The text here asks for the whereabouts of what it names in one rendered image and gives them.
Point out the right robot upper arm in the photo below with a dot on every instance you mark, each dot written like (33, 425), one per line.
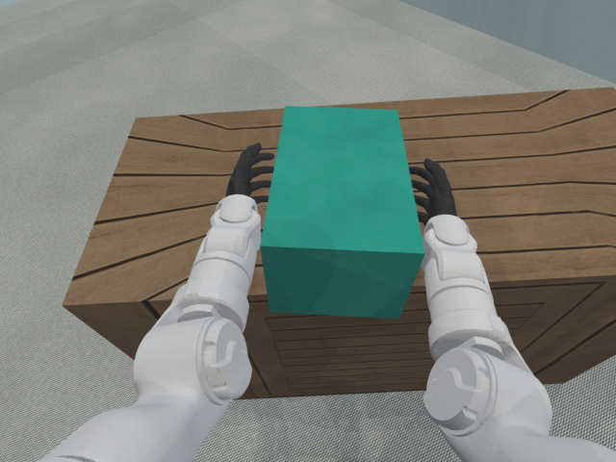
(491, 411)

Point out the carton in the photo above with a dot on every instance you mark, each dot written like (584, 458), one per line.
(341, 235)

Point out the pedestal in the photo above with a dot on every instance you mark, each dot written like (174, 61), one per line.
(533, 175)

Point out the left robot forearm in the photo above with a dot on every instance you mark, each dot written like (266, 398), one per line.
(223, 268)

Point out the robot left hand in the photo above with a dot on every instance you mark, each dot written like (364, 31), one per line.
(239, 182)

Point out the left robot upper arm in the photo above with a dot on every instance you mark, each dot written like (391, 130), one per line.
(186, 375)

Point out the robot right hand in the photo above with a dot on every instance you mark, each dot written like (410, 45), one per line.
(441, 200)

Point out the right robot forearm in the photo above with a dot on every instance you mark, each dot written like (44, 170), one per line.
(458, 294)

